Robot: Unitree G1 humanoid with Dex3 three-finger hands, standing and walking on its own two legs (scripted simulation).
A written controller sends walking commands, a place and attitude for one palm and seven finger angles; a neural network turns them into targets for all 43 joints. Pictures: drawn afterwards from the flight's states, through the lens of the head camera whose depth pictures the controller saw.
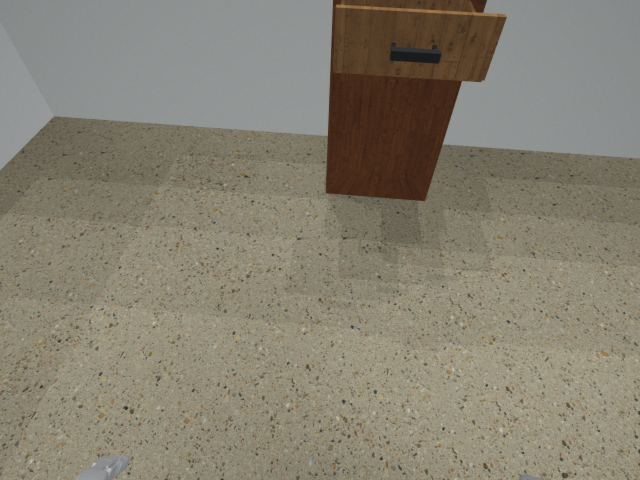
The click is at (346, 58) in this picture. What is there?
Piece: drawer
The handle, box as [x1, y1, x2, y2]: [390, 43, 440, 63]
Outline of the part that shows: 391,45 390,60 438,63 440,50 436,48 436,45 433,45 431,49 396,47 395,43 392,43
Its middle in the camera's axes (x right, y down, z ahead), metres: +0.24 -0.48 +0.98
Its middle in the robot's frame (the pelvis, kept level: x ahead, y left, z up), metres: +1.08 -0.18 +0.04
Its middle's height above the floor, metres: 0.81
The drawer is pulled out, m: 0.29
